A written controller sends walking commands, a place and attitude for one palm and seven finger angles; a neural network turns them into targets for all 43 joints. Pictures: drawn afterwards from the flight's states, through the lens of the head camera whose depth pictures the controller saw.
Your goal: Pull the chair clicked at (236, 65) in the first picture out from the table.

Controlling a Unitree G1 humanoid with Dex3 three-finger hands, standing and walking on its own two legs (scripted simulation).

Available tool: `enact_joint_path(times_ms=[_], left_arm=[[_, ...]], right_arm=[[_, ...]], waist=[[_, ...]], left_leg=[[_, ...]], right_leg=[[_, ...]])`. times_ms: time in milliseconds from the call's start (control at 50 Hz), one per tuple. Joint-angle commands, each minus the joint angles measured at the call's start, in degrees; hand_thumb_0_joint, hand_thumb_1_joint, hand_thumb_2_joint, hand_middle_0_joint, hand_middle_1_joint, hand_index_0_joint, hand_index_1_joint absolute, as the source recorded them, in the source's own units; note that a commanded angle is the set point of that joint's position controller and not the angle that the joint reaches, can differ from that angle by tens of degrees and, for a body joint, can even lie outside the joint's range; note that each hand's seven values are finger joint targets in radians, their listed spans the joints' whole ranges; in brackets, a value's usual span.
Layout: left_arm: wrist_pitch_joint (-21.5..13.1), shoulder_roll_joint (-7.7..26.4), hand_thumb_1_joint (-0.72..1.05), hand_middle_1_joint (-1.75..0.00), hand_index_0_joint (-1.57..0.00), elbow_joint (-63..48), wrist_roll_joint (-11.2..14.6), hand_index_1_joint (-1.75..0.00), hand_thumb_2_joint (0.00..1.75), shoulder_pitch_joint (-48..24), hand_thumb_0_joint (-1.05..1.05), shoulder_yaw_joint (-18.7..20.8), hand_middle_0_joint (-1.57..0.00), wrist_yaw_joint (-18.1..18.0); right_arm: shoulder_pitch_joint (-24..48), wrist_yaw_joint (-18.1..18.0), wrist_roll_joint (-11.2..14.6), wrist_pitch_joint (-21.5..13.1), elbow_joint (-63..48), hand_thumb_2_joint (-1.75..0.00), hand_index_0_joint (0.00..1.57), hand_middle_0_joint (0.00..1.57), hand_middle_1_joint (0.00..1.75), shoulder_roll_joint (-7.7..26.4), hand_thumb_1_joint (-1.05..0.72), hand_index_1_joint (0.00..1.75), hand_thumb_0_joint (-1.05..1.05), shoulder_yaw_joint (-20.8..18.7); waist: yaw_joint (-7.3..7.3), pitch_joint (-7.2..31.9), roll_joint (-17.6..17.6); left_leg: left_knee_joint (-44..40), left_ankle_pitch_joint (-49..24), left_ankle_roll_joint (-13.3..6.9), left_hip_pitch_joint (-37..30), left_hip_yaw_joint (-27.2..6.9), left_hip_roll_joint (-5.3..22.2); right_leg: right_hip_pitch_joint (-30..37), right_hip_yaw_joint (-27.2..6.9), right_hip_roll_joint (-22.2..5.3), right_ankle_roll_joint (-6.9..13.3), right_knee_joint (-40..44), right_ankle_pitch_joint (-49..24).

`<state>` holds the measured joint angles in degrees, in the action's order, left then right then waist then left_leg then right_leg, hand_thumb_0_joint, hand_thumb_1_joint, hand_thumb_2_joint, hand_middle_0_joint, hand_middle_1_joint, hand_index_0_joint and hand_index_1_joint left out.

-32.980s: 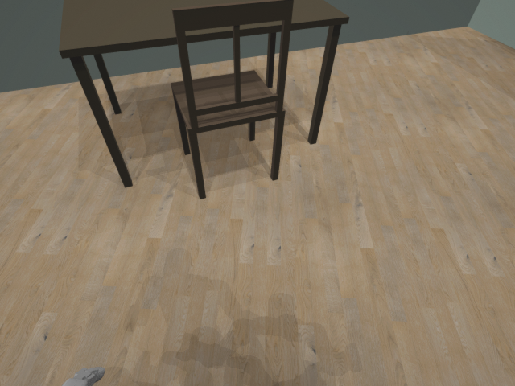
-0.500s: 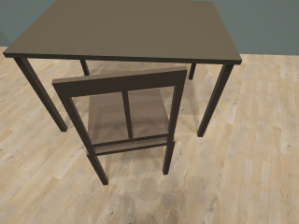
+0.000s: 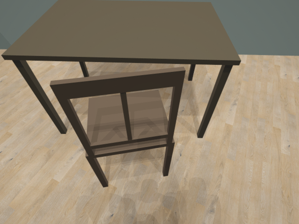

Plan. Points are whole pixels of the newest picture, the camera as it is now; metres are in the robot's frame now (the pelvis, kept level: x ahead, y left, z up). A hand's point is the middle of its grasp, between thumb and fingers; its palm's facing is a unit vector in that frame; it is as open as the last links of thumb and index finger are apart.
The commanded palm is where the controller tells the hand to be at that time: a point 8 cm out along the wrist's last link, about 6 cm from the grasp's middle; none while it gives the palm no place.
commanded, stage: take the last steps up to it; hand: left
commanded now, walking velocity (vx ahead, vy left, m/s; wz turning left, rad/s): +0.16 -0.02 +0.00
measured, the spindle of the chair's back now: (126, 118) +0.51 +0.12 -0.09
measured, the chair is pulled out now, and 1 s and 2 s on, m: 0.16 0.16 0.16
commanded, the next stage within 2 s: come to a stop and stand still in 0.02 s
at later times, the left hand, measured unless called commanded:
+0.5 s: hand out of the picture +0.04 +0.17 -0.18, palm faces +0.06 -0.97 -0.23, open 7.3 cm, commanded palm none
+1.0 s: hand out of the picture +0.03 +0.23 -0.17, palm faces +0.03 -0.97 -0.24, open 7.3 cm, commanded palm none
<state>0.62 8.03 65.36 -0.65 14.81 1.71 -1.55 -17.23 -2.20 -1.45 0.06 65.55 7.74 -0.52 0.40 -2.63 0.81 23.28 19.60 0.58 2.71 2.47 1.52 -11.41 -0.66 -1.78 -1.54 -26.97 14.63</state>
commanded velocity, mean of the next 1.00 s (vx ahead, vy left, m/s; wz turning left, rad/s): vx -0.02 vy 0.01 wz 0.00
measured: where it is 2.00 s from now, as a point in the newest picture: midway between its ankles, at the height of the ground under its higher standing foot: outside the picture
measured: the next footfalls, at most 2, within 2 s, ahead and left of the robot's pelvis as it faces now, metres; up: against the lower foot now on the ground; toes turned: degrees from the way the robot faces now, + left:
none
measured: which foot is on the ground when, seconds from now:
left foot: down 0.00-1.00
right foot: down 0.00-1.00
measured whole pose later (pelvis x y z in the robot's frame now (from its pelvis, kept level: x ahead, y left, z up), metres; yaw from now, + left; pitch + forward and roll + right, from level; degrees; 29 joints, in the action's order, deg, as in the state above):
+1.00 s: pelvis -0.03 +0.03 -0.01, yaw +1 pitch -2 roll -1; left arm 1.4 13.5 55.3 -0.9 12.6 0.1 -2.0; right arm -10.1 -0.3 -1.3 0.2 56.2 11.1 -0.9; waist -0.3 -0.6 -1.2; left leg 31.4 21.2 -2.0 8.8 2.5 -0.6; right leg -14.8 -0.7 -4.2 -3.6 -29.8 13.5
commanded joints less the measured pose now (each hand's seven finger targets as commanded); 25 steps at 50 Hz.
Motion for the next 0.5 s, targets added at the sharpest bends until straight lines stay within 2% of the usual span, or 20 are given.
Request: enact_joint_path(times_ms=[0,60,80,100,120,160,180,200,240,280,300,340,360,400,420,440,460,480], left_arm=[[-0.51,4.84,0.9,-0.3,-0.2,-2.65,-0.49,-0.3,0.9,1.78,0.0,0.92,-0.2,0.14],[-0.8,4.62,0.9,-0.3,-0.2,-2.88,-0.5,-0.3,0.9,2.88,0.0,1.28,-0.2,0.25],[-1.0,4.93,0.9,-0.3,-0.2,-2.8,-0.45,-0.3,0.9,3.84,0.0,1.47,-0.2,0.21],[-1.06,5.27,0.9,-0.3,-0.2,-2.56,-0.38,-0.3,0.9,4.82,0.0,1.48,-0.2,0.05],[-1.2,5.39,0.9,-0.3,-0.2,-2.22,-0.35,-0.3,0.9,5.6,0.0,1.69,-0.2,-0.16],[-1.66,6.1,0.9,-0.3,-0.2,-1.82,-0.01,-0.3,0.9,7.48,0.0,1.81,-0.2,-0.64],[-1.78,5.93,0.9,-0.3,-0.2,-1.85,0.16,-0.3,0.9,7.27,0.0,1.74,-0.2,-0.89],[-1.72,5.71,0.9,-0.3,-0.2,-2.43,0.29,-0.3,0.9,6.54,0.0,1.55,-0.2,-1.09],[-1.87,6.33,0.9,-0.3,-0.2,-3.02,0.43,-0.3,0.9,6.36,0.0,1.78,-0.2,-1.44],[-1.58,7.16,0.9,-0.3,-0.2,-3.64,0.49,-0.3,0.9,5.77,0.0,2.11,-0.2,-1.71],[-1.35,7.27,0.9,-0.3,-0.2,-3.98,0.37,-0.3,0.9,4.96,0.0,2.12,-0.2,-1.8],[-0.77,7.18,0.9,-0.3,-0.2,-4.82,0.26,-0.3,0.9,3.46,0.0,2.18,-0.2,-1.77],[-0.55,7.04,0.9,-0.3,-0.2,-5.26,0.16,-0.3,0.9,2.69,0.0,2.18,-0.2,-1.69],[-0.15,6.7,0.9,-0.3,-0.2,-5.8,-0.09,-0.3,0.9,1.54,0.0,1.92,-0.2,-1.55],[-0.05,6.83,0.9,-0.3,-0.2,-5.99,-0.15,-0.3,0.9,1.31,0.0,1.91,-0.2,-1.39],[-0.13,6.78,0.9,-0.3,-0.2,-5.95,-0.19,-0.3,0.9,0.98,0.0,1.79,-0.2,-1.27],[-0.34,6.84,0.9,-0.3,-0.2,-6.08,-0.24,-0.3,0.9,0.96,0.0,1.8,-0.2,-1.16],[-0.58,6.68,0.9,-0.3,-0.2,-6.29,-0.18,-0.3,0.9,1.17,0.0,1.91,-0.2,-1.19]], right_arm=[[-6.17,-0.11,-0.05,-0.03,-0.51,-0.9,0.2,0.2,0.3,6.55,-0.9,0.3,0.0,-1.52],[-6.36,-0.15,-0.14,-0.32,-0.55,-0.9,0.2,0.2,0.3,6.09,-0.9,0.3,0.0,-1.58],[-6.43,-0.18,-0.06,-0.42,-0.69,-0.9,0.2,0.2,0.3,5.72,-0.9,0.3,0.0,-1.58],[-6.03,-0.22,0.1,-0.31,-1.11,-0.9,0.2,0.2,0.3,5.23,-0.9,0.3,0.0,-1.57],[-6.13,-0.33,0.11,-0.36,-1.22,-0.9,0.2,0.2,0.3,4.44,-0.9,0.3,0.0,-1.41],[-6.42,-0.68,0.44,-0.41,-1.54,-0.9,0.2,0.2,0.3,3.79,-0.9,0.3,0.0,-1.24],[-6.5,-0.91,0.6,-0.37,-1.47,-0.9,0.2,0.2,0.3,3.76,-0.9,0.3,0.0,-1.31],[-6.76,-1.12,0.75,-0.34,-1.45,-0.9,0.2,0.2,0.3,3.81,-0.9,0.3,0.0,-1.42],[-7.11,-1.45,0.75,-0.39,-1.37,-0.9,0.2,0.2,0.3,4.39,-0.9,0.3,0.0,-1.57],[-7.24,-1.67,0.89,-0.21,-1.83,-0.9,0.2,0.2,0.3,5.22,-0.9,0.3,0.0,-1.9],[-6.95,-1.69,0.99,-0.06,-2.08,-0.9,0.2,0.2,0.3,5.24,-0.9,0.3,0.0,-2.08],[-6.11,-1.57,0.92,0.33,-2.77,-0.9,0.2,0.2,0.3,5.53,-0.9,0.3,0.0,-2.3],[-5.74,-1.5,0.89,0.43,-3.17,-0.9,0.2,0.2,0.3,5.63,-0.9,0.3,0.0,-2.38],[-4.13,-1.17,0.83,0.73,-4.06,-0.9,0.2,0.2,0.3,5.44,-0.9,0.3,0.0,-2.41],[-3.71,-0.99,0.7,0.79,-4.5,-0.9,0.2,0.2,0.3,5.61,-0.9,0.3,0.0,-2.36],[-3.28,-0.83,0.6,0.76,-4.8,-0.9,0.2,0.2,0.3,5.6,-0.9,0.3,0.0,-2.3],[-3.27,-0.77,0.45,0.59,-5.07,-0.9,0.2,0.2,0.3,5.82,-0.9,0.3,0.0,-2.32],[-3.57,-0.94,0.31,0.38,-5.47,-0.9,0.2,0.2,0.3,6.51,-0.9,0.3,0.0,-2.46]], waist=[[0.39,-5.4,1.81],[-0.04,-6.18,2.27],[-0.35,-5.67,0.7],[-0.64,-6.28,-2.5],[-0.69,-5.84,-3.72],[-0.84,-2.03,-6.51],[-0.44,-0.89,-6.39],[-0.1,-0.86,-4.21],[-0.04,2.33,-2.57],[0.12,4.73,-1.07],[0.2,3.88,-0.5],[0.27,2.84,0.54],[0.38,2.32,1.08],[0.17,-0.31,0.42],[0.04,-0.28,0.0],[0.08,-0.08,-1.11],[0.18,1.17,-1.95],[0.37,4.18,-2.78]], left_leg=[[-6.32,-1.33,-4.44,5.71,-5.45,5.52],[-3.65,-6.58,-4.61,6.77,-4.57,4.97],[-1.48,-8.35,-4.31,7.35,-3.55,4.05],[0.41,-8.95,-3.77,8.16,-2.26,2.95],[2.14,-10.63,-3.06,8.95,-1.01,1.81],[3.74,-12.89,-1.94,8.72,-0.55,1.17],[3.18,-16.16,-1.58,7.23,-0.85,1.56],[2.64,-21.32,-1.31,5.69,-1.02,1.84],[3.52,-29.67,-0.84,2.57,-0.42,2.51],[4.22,-34.27,-0.53,0.81,-0.03,2.9],[4.22,-36.32,-0.5,0.53,0.0,2.94],[3.37,-35.85,-0.6,0.26,-0.27,3.71],[2.81,-34.7,-0.7,0.47,-0.68,3.92],[0.96,-28.05,-1.08,1.98,-1.17,4.14],[0.25,-24.12,-1.31,2.65,-1.39,4.16],[-0.26,-22.03,-1.5,2.79,-1.7,4.06],[-0.03,-24.23,-1.58,1.89,-1.64,3.98],[1.33,-30.77,-1.61,-0.22,-1.48,4.26]], right_leg=[[-3.69,1.64,0.05,3.51,0.07,1.92],[-2.92,1.41,-0.1,4.26,-2.22,-2.44],[-1.46,0.59,-0.66,4.72,-1.99,-4.81],[-0.95,-0.75,-1.47,5.12,-0.86,-7.96],[0.97,-2.29,-2.69,5.42,-0.67,-14.51],[5.55,-3.68,-4.94,5.75,-1.45,-30.59],[5.98,-3.39,-5.19,5.54,-2.14,-37.33],[5.4,-2.69,-4.86,5.05,-2.45,-41.51],[6.71,-1.98,-5.09,4.5,-3.39,-48.41],[7.14,-1.69,-5.16,4.52,-4.39,-48.99],[6.08,-1.43,-4.84,4.45,-4.29,-47.65],[3.5,-1.26,-4.54,4.43,-3.53,-39.83],[2.4,-1.34,-4.08,4.39,-3.06,-35.14],[-0.06,-1.54,-3.4,4.14,-0.93,-26.2],[-0.11,-1.76,-3.45,3.89,0.19,-22.65],[-0.13,-2.01,-3.48,3.7,1.05,-21.24],[0.53,-1.84,-3.41,3.51,0.69,-23.56],[1.92,-1.51,-3.17,3.53,-0.97,-29.12]])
